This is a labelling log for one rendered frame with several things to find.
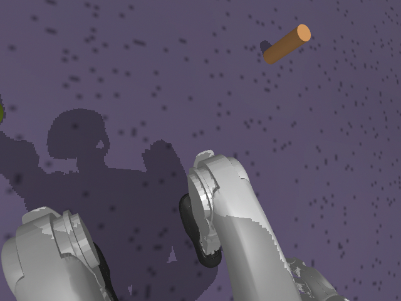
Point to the left robot foot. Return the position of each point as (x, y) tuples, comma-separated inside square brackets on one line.
[(106, 275)]

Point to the right robot hand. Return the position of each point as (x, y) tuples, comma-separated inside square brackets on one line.
[(314, 285)]

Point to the right robot foot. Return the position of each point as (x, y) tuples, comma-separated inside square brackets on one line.
[(191, 228)]

